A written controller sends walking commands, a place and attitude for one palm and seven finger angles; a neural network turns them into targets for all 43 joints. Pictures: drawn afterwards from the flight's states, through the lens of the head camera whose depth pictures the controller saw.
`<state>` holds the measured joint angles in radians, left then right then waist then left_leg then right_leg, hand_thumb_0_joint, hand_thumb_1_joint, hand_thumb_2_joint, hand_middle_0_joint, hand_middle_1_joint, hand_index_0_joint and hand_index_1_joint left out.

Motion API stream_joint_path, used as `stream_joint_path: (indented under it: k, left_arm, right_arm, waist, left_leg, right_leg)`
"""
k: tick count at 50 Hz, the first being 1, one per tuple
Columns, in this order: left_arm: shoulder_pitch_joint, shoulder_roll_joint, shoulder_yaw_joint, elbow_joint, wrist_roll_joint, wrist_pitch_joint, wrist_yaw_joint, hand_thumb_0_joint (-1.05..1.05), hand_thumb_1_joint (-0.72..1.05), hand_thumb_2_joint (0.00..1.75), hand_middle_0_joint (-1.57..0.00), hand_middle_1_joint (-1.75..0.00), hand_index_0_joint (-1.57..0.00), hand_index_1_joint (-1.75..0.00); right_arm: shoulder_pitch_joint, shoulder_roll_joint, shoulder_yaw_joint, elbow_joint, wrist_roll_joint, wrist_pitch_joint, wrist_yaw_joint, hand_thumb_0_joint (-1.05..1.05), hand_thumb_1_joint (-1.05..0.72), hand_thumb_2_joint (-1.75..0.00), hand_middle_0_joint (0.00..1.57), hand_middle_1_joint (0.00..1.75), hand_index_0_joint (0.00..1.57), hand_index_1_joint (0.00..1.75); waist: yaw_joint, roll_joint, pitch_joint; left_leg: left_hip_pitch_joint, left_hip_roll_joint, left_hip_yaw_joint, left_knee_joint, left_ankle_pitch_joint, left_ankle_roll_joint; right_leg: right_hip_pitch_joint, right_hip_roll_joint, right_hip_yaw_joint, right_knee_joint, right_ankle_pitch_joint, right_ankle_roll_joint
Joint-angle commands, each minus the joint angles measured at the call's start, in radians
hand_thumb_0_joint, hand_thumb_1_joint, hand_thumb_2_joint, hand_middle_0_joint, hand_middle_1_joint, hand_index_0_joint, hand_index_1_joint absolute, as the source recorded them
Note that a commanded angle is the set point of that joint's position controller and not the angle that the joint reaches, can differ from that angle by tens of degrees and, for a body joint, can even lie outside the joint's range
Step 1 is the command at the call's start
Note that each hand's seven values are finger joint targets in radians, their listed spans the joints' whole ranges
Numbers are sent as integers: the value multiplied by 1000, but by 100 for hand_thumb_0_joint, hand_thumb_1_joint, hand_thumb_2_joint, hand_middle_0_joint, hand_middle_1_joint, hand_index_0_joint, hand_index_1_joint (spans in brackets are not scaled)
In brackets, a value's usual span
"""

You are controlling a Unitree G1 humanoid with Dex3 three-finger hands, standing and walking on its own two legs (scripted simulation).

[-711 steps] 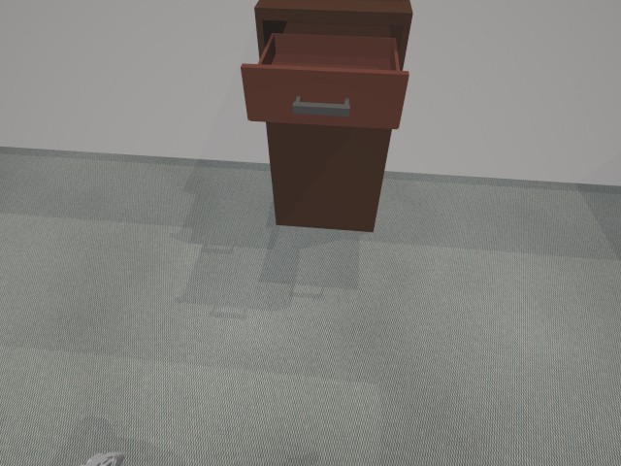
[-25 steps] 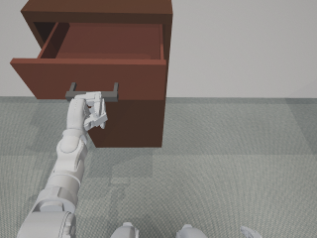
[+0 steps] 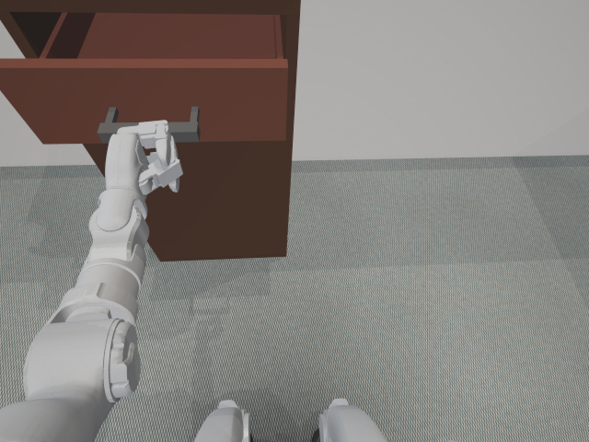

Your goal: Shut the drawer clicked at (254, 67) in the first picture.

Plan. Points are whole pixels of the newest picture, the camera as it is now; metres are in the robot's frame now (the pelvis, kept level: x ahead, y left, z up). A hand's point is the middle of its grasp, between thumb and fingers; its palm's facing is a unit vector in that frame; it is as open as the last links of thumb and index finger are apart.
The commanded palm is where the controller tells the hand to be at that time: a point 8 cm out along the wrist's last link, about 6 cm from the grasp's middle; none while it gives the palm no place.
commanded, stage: push the drawer shut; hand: left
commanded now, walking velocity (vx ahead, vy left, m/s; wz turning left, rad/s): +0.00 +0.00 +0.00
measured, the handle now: (152, 122) +0.55 +0.18 +0.08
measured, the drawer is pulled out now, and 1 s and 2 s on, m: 0.12 0.01 0.00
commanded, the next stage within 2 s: pull the fist back off the drawer in 1.32 s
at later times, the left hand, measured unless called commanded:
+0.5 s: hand (179, 126) +0.54 +0.14 +0.08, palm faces +0.00 -1.00 -0.03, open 3.1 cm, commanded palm +0.53 +0.19 +0.08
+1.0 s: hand (178, 101) +0.59 +0.15 +0.08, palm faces +0.00 -1.00 -0.02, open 3.2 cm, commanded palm +0.60 +0.18 +0.08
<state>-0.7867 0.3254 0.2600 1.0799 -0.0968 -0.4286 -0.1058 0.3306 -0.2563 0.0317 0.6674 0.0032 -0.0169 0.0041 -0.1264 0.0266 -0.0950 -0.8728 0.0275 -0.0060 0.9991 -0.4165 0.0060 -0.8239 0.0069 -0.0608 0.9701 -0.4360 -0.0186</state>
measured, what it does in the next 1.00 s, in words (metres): stands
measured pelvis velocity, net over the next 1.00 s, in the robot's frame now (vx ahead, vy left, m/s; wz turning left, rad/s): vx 0.01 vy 0.02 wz -0.03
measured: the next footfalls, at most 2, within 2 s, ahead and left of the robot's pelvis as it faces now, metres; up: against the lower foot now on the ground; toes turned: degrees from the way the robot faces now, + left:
none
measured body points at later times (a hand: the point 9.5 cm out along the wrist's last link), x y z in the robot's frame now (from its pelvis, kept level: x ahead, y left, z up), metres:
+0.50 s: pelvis +0.00 +0.01 -0.01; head +0.14 +0.02 +0.42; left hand +0.54 +0.20 +0.08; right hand -0.02 -0.25 -0.12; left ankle +0.03 +0.11 -0.67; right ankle +0.02 -0.11 -0.67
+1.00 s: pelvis +0.01 +0.02 -0.02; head +0.17 +0.04 +0.40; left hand +0.59 +0.20 +0.08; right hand -0.04 -0.24 -0.11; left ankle +0.03 +0.12 -0.67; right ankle +0.02 -0.11 -0.67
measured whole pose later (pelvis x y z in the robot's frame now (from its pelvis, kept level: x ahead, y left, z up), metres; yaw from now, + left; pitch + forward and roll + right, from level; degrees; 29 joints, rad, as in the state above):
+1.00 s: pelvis +0.01 +0.02 -0.02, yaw -2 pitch +26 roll -5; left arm -1.20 0.58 0.39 1.35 0.04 -0.34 -0.10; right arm 0.43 -0.26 0.06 0.65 -0.06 0.05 0.04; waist -0.27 0.05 -0.10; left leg -1.09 0.05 -0.02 1.09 -0.45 0.02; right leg -1.01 0.03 -0.07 1.00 -0.44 0.00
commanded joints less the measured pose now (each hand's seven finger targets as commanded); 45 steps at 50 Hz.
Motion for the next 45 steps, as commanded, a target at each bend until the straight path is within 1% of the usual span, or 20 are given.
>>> stream_joint_path:
  k: [1, 3, 6, 8, 9, 10, 11, 15, 19, 21, 23, 27, 29, 31, 32, 33, 35, 37, 38, 45]
  left_arm:
    - [-604, 260, 66, -186, 0, -61, 18, 0, 90, 90, -140, -160, -140, -160]
    - [-628, 252, 56, -196, 4, -61, 12, 0, 90, 90, -140, -160, -140, -160]
    - [-661, 268, 61, -160, 5, -52, 5, 0, 90, 90, -140, -160, -140, -160]
    - [-679, 315, 93, -146, 11, -47, 5, 0, 90, 90, -140, -160, -140, -160]
    - [-687, 332, 107, -152, 16, -49, 5, 0, 90, 90, -140, -160, -140, -160]
    - [-689, 325, 104, -142, 18, -47, 6, 0, 90, 90, -140, -160, -140, -160]
    - [-699, 300, 83, -135, 19, -43, 4, 0, 90, 90, -140, -160, -140, -160]
    - [-717, 335, 110, -107, 28, -34, 8, 0, 90, 90, -140, -160, -140, -160]
    - [-774, 362, 113, -82, 42, -24, 10, 0, 90, 90, -140, -160, -140, -160]
    - [-801, 357, 111, -105, 49, -25, 14, 0, 90, 90, -140, -160, -140, -160]
    - [-783, 362, 121, -71, 52, -18, 19, 0, 90, 90, -140, -160, -140, -160]
    - [-810, 409, 152, -81, 62, -23, 25, 0, 90, 90, -140, -160, -140, -160]
    - [-824, 397, 140, -54, 68, -16, 25, 0, 90, 90, -140, -160, -140, -160]
    - [-837, 438, 163, -40, 77, -13, 28, 0, 90, 90, -140, -160, -140, -160]
    - [-862, 420, 145, -47, 76, -11, 29, 0, 90, 90, -140, -160, -140, -160]
    - [-860, 418, 141, -36, 81, -10, 29, 0, 90, 90, -140, -160, -140, -160]
    - [-875, 457, 169, -35, 85, -13, 34, 0, 90, 90, -140, -160, -140, -160]
    - [-903, 438, 146, -22, 89, -7, 33, 0, 90, 90, -140, -160, -140, -160]
    - [-911, 461, 162, -8, 93, -3, 35, 0, 90, 90, -140, -160, -140, -160]
    - [-995, 489, 159, -5, 112, 7, 33, 0, 90, 90, -140, -160, -140, -160]
  right_arm:
    - [127, -165, -57, -69, -8, -20, -17, 0, -90, -90, 20, 30, 20, 30]
    - [135, -161, -58, -71, -9, -19, -15, 0, -90, -90, 20, 30, 20, 30]
    - [155, -165, -55, -68, -12, -13, -12, 0, -90, -90, 20, 30, 20, 30]
    - [169, -170, -55, -67, -15, -12, -12, 0, -90, -90, 20, 30, 20, 30]
    - [175, -172, -55, -68, -19, -11, -13, 0, -90, -90, 20, 30, 20, 30]
    - [181, -172, -54, -70, -20, -9, -11, 0, -90, -90, 20, 30, 20, 30]
    - [183, -170, -56, -67, -20, -8, -9, 0, -90, -90, 20, 30, 20, 30]
    - [210, -179, -56, -61, -27, 3, -2, 0, -90, -90, 20, 30, 20, 30]
    - [231, -185, -53, -58, -32, 12, -2, 0, -90, -90, 20, 30, 20, 30]
    - [242, -185, -55, -58, -37, 16, 1, 0, -90, -90, 20, 30, 20, 30]
    - [252, -187, -54, -56, -40, 21, 3, 0, -90, -90, 20, 30, 20, 30]
    - [266, -190, -54, -54, -47, 32, 8, 0, -90, -90, 20, 30, 20, 30]
    - [274, -189, -52, -49, -48, 37, 8, 0, -90, -90, 20, 30, 20, 30]
    - [282, -193, -51, -47, -49, 43, 9, 0, -90, -90, 20, 30, 20, 30]
    - [279, -192, -50, -49, -50, 43, 10, 0, -90, -90, 20, 30, 20, 30]
    - [282, -191, -48, -49, -51, 44, 12, 0, -90, -90, 20, 30, 20, 30]
    - [290, -197, -48, -50, -54, 47, 11, 0, -90, -90, 20, 30, 20, 30]
    - [294, -194, -45, -47, -56, 48, 12, 0, -90, -90, 20, 30, 20, 30]
    - [301, -198, -46, -44, -57, 50, 11, 0, -90, -90, 20, 30, 20, 30]
    - [329, -207, -40, -36, -67, 60, 14, 0, -90, -90, 20, 30, 20, 30]
  waist:
    - [-65, 17, -392]
    - [-69, 54, -428]
    - [-87, 47, -416]
    - [-83, 45, -430]
    - [-80, 77, -447]
    - [-81, 75, -463]
    - [-94, 78, -453]
    - [-97, 99, -459]
    - [-116, 97, -445]
    - [-117, 132, -492]
    - [-122, 102, -487]
    - [-116, 127, -518]
    - [-136, 111, -493]
    - [-129, 125, -487]
    - [-144, 138, -482]
    - [-139, 143, -478]
    - [-141, 146, -506]
    - [-158, 143, -490]
    - [-164, 135, -488]
    - [-184, 206, -523]
  left_leg:
    - [234, -23, -25, -110, 104, 31]
    - [254, -24, -21, -102, 126, 32]
    - [235, -20, -25, -94, 126, 33]
    - [210, -20, -24, -87, 121, 35]
    - [226, -20, -28, -84, 144, 34]
    - [239, -19, -32, -83, 160, 32]
    - [248, -16, -32, -80, 162, 33]
    - [257, -12, -36, -71, 186, 31]
    - [239, -10, -42, -64, 177, 34]
    - [283, -7, -47, -60, 217, 31]
    - [275, -5, -47, -55, 237, 32]
    - [285, -3, -49, -47, 267, 30]
    - [277, -2, -50, -43, 276, 33]
    - [262, -1, -51, -41, 271, 30]
    - [266, -1, -50, -41, 267, 32]
    - [263, -2, -52, -42, 257, 30]
    - [271, -1, -54, -35, 280, 32]
    - [255, 0, -54, -31, 274, 34]
    - [247, 1, -55, -27, 270, 35]
    - [309, 11, -82, -12, 331, 27]
  right_leg:
    - [104, 29, 60, -153, 138, 7]
    - [102, 29, 61, -148, 157, 6]
    - [84, 34, 59, -146, 154, 9]
    - [97, 34, 65, -145, 149, 8]
    - [90, 36, 61, -134, 166, 5]
    - [83, 36, 55, -129, 174, 5]
    - [61, 37, 52, -133, 171, 7]
    - [39, 41, 47, -128, 178, 4]
    - [19, 44, 45, -124, 167, 4]
    - [3, 44, 39, -118, 185, 4]
    - [8, 47, 36, -120, 200, 5]
    - [18, 49, 36, -113, 223, 3]
    - [4, 51, 33, -114, 235, 5]
    - [1, 50, 34, -112, 225, 3]
    - [-9, 50, 34, -116, 223, 5]
    - [-16, 50, 32, -117, 209, 3]
    - [-12, 52, 32, -111, 224, 4]
    - [-22, 53, 32, -111, 221, 5]
    - [-26, 52, 31, -112, 217, 6]
    - [-94, 56, 16, -94, 224, 0]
